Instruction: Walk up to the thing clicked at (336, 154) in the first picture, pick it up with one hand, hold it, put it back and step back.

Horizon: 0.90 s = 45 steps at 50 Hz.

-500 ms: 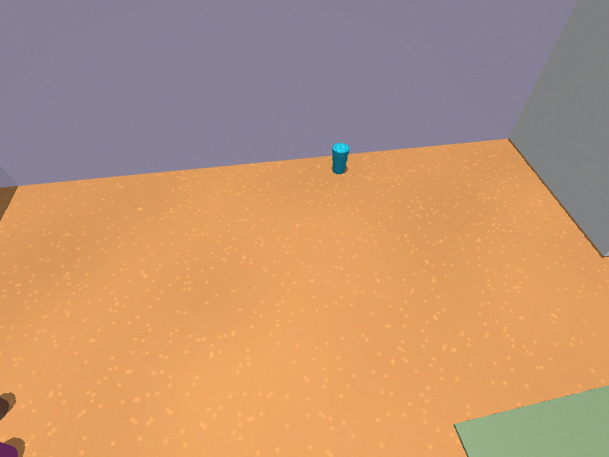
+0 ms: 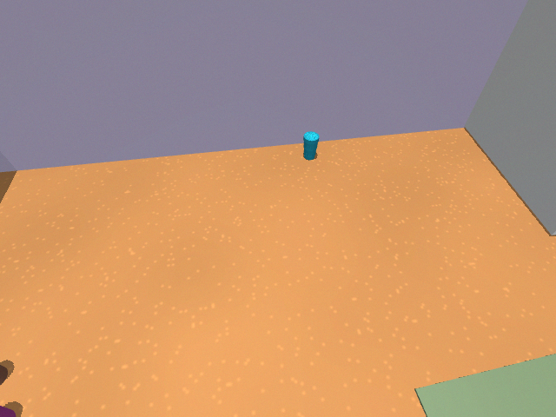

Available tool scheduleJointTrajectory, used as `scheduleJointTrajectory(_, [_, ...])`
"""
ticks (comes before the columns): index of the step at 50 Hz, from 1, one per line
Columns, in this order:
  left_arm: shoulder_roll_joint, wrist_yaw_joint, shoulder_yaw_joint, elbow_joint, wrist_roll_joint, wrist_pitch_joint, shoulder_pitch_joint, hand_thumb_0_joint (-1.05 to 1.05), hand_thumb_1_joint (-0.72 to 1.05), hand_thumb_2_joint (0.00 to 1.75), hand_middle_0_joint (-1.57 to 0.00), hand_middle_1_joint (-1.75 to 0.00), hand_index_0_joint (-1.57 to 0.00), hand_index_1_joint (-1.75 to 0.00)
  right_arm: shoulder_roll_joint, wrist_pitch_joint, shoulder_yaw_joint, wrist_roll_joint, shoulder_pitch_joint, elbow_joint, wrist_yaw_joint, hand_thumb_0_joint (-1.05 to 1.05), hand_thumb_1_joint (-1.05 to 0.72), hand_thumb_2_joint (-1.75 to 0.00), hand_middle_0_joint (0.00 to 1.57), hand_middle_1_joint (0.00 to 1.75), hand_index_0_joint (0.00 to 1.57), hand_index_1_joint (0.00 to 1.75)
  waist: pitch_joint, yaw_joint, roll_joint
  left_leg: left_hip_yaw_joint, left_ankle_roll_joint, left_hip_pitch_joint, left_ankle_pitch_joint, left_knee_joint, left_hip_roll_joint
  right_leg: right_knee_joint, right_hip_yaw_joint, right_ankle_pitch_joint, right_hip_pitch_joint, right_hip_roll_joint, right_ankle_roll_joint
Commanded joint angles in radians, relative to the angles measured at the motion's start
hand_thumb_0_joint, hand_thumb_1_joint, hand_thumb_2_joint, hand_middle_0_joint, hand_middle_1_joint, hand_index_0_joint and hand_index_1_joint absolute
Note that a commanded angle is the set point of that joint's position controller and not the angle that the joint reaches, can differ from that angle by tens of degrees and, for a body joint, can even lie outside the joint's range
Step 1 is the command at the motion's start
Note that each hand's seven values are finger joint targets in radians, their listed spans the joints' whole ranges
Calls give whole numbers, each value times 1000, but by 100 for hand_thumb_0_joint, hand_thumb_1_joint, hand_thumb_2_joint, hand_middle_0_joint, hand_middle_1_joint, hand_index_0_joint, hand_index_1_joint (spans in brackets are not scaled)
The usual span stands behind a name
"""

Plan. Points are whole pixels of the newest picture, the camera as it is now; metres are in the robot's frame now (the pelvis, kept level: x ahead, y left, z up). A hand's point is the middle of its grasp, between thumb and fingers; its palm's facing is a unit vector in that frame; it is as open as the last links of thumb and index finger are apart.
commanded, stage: stand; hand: left
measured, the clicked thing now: (310, 146) +1.57 -0.16 -0.71
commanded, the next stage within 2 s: walk up in 0.62 s
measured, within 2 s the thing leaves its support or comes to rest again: neither
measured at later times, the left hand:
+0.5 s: hand out of the picture +0.07 +0.25 -0.16, palm faces -0.02 -0.94 -0.34, open 7.4 cm
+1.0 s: hand (162, 383) +0.20 +0.21 -0.14, palm faces -0.12 -0.89 -0.44, open 7.4 cm
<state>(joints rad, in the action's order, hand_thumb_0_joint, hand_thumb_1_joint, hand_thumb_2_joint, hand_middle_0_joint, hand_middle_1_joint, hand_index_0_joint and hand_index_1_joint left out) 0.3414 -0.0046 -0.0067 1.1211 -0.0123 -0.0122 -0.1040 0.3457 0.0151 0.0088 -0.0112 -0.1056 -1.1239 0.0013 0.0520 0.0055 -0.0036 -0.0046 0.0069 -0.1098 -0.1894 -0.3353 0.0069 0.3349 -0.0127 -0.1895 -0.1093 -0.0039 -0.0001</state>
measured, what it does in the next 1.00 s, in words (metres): walks ahead: right foot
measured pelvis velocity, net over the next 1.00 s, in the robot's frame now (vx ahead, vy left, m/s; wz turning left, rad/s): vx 0.10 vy -0.09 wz -0.13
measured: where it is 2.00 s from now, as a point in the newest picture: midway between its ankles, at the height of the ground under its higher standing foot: (331, 323)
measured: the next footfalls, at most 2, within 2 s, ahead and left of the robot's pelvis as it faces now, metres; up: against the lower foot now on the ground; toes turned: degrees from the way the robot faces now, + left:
right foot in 0.96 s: +0.19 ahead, -0.23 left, +0.00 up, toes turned -12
left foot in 1.40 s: +0.47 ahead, -0.01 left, +0.00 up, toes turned -6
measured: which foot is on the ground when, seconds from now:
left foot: down 0.00-0.96, up 0.98-1.00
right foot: down 0.00-0.66, up 0.68-0.94, down 0.96-1.00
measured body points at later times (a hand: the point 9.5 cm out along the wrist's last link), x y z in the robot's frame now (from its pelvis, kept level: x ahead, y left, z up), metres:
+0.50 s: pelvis +0.00 +0.00 +0.00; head +0.01 +0.00 +0.45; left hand +0.07 +0.30 -0.13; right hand +0.08 -0.30 -0.13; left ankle +0.00 +0.12 -0.75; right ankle +0.00 -0.12 -0.75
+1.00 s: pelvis +0.10 -0.09 -0.04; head +0.09 -0.11 +0.41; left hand +0.21 +0.25 -0.11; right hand +0.09 -0.44 -0.16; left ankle +0.00 +0.11 -0.73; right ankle +0.15 -0.22 -0.75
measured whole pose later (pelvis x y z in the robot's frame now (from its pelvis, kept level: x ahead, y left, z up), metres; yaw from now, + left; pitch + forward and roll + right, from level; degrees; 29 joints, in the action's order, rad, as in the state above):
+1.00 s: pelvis +0.10 -0.09 -0.04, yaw -7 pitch -3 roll +0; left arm 0.45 -0.10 0.10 0.97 -0.04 -0.04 -0.23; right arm 0.49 0.03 -0.10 -0.05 -0.27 -1.02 0.04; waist 0.04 0.00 -0.07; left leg 0.04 -0.03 -0.07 -0.52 -0.72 0.16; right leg 0.70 -0.06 -0.25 -0.38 -0.06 0.00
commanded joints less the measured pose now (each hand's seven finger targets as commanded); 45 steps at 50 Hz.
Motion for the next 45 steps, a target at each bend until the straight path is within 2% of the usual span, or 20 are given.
scheduleJointTrajectory(1, [214, 16, 44, -56, 4, -22, 44, 0, 90, 90, -20, -30, -20, -30, 209, 18, -44, 3, 40, 59, -11, 0, -90, -90, 20, 30, 20, 30, -76, -2, 5, -93, -31, 4, 149, 52, 118, -57, 94, 139, 16, -125, -25])
scheduleJointTrajectory(13, [216, 16, 46, -57, 3, -19, 38, 0, 90, 90, -20, -30, -20, -30, 209, 18, -43, 1, 35, 61, -13, 0, -90, -90, 20, 30, 20, 30, -75, -3, 5, -90, -33, 4, 156, 54, 118, -58, 96, 150, 22, -130, -25])
scheduleJointTrajectory(19, [212, 15, 44, -53, 1, -18, 31, 0, 90, 90, -20, -30, -20, -30, 214, 19, -44, 3, 34, 59, -12, 0, -90, -90, 20, 30, 20, 30, -67, -3, -1, -97, -30, 2, 133, 62, 117, -62, 89, 114, 9, -124, -23])
scheduleJointTrajectory(30, [220, 16, 45, -55, 3, -22, 28, 0, 90, 90, -20, -30, -20, -30, 211, 18, -43, 4, 31, 57, -11, 0, -90, -90, 20, 30, 20, 30, -79, -3, 13, -97, -33, 17, 168, 54, 119, -62, 91, 151, 20, -130, -22])
scheduleJointTrajectory(31, [318, -23, 116, -139, -21, -28, -30, 0, 90, 90, -20, -30, -20, -30, 325, 46, -118, -23, -44, 130, 7, 0, -90, -90, 20, 30, 20, 30, -186, -25, 42, -93, -101, 116, -349, -41, 108, 36, 114, -322, -81, -65, -57])
scheduleJointTrajectory(32, [297, -37, 113, -144, -27, -22, 28, 0, 90, 90, -20, -30, -20, -30, 342, 53, -135, -31, -89, 105, 14, 0, -90, -90, 20, 30, 20, 30, -98, -64, -10, -149, -128, 164, -516, -4, 141, 119, 98, -436, -309, -56, -57])
scheduleJointTrajectory(33, [259, -48, 108, -177, -25, -15, 110, 0, 90, 90, -20, -30, -20, -30, 359, 57, -148, -35, -150, 96, 14, 0, -90, -90, 20, 30, 20, 30, -19, -110, -107, -272, -164, 217, -641, 108, 233, 282, 27, -375, -512, -16, -35])
scheduleJointTrajectory(34, [250, -55, 108, -207, -33, -12, 155, 0, 90, 90, -20, -30, -20, -30, 381, 64, -162, -32, -177, 104, 14, 0, -90, -90, 20, 30, 20, 30, 39, -133, -164, -405, -219, 193, -654, 205, 371, 476, 35, -301, -626, -28, -27])
scheduleJointTrajectory(35, [256, -56, 109, -224, -31, -17, 147, 0, 90, 90, -20, -30, -20, -30, 392, 71, -166, -30, -153, 129, 15, 0, -90, -90, 20, 30, 20, 30, 76, -117, -121, -450, -251, 140, -582, 227, 431, 536, 107, -270, -654, -62, -26])
scheduleJointTrajectory(36, [265, -61, 113, -227, -30, -26, 115, 0, 90, 90, -20, -30, -20, -30, 390, 78, -169, -30, -131, 147, 15, 0, -90, -90, 20, 30, 20, 30, 66, -90, -97, -460, -268, 133, -555, 238, 450, 540, 140, -250, -622, -110, -32])
scheduleJointTrajectory(37, [281, -70, 115, -221, -25, -32, 91, 0, 90, 90, -20, -30, -20, -30, 360, 82, -162, -29, -105, 163, 17, 0, -90, -90, 20, 30, 20, 30, 53, -66, -56, -397, -253, 136, -512, 233, 399, 553, 139, -226, -608, -119, -25])
scheduleJointTrajectory(38, [276, -80, 118, -223, -22, -34, 62, 0, 90, 90, -20, -30, -20, -30, 344, 84, -158, -33, -89, 181, 19, 0, -90, -90, 20, 30, 20, 30, 32, -53, -76, -327, -240, 142, -482, 226, 365, 514, 119, -223, -586, -121, -16])
scheduleJointTrajectory(39, [275, -92, 122, -214, -19, -29, 22, 0, 90, 90, -20, -30, -20, -30, 342, 85, -156, -35, -53, 202, 23, 0, -90, -90, 20, 30, 20, 30, 27, -25, -102, -260, -223, 85, -491, 232, 337, 517, 91, -209, -530, -116, -8])
scheduleJointTrajectory(40, [269, -102, 125, -213, -15, -24, -18, 0, 90, 90, -20, -30, -20, -30, 359, 87, -163, -37, -7, 221, 27, 0, -90, -90, 20, 30, 20, 30, 39, 2, -165, -216, -214, 13, -488, 236, 336, 489, 70, -193, -453, -124, -5])
scheduleJointTrajectory(41, [271, -109, 126, -212, -14, -22, -33, 0, 90, 90, -20, -30, -20, -30, 361, 86, -165, -40, 23, 233, 31, 0, -90, -90, 20, 30, 20, 30, 51, 14, -185, -152, -192, -57, -447, 221, 310, 442, 51, -167, -372, -124, -2])
scheduleJointTrajectory(42, [265, -113, 127, -218, -14, -23, -30, 0, 90, 90, -20, -30, -20, -30, 352, 86, -162, -41, 30, 239, 34, 0, -90, -90, 20, 30, 20, 30, 48, 12, -187, -88, -175, -80, -396, 193, 270, 376, 31, -132, -321, -116, -1])
scheduleJointTrajectory(43, [263, -114, 130, -214, -13, -22, -47, 0, 90, 90, -20, -30, -20, -30, 345, 86, -161, -41, 39, 244, 37, 0, -90, -90, 20, 30, 20, 30, 44, 24, -190, -41, -160, -117, -387, 177, 244, 356, 6, -95, -258, -107, -2])
scheduleJointTrajectory(44, [266, -113, 134, -211, -14, -23, -60, 0, 90, 90, -20, -30, -20, -30, 344, 84, -161, -41, 33, 246, 38, 0, -90, -90, 20, 30, 20, 30, 40, 24, -175, -14, -152, -148, -373, 145, 229, 329, -18, -75, -198, -95, 1])
scheduleJointTrajectory(45, [269, -111, 140, -200, -14, -24, -100, 0, 90, 90, -20, -30, -20, -30, 348, 80, -161, -40, 46, 245, 39, 0, -90, -90, 20, 30, 20, 30, 31, 48, -160, 13, -147, -190, -385, 93, 223, 311, -48, -27, -120, -87, 1])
